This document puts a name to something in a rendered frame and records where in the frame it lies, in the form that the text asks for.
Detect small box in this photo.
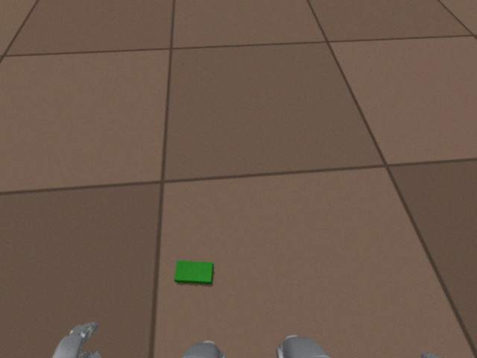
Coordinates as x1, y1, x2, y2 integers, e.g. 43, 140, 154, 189
174, 260, 214, 285

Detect left robot hand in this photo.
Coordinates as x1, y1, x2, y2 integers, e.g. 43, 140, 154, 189
52, 322, 101, 358

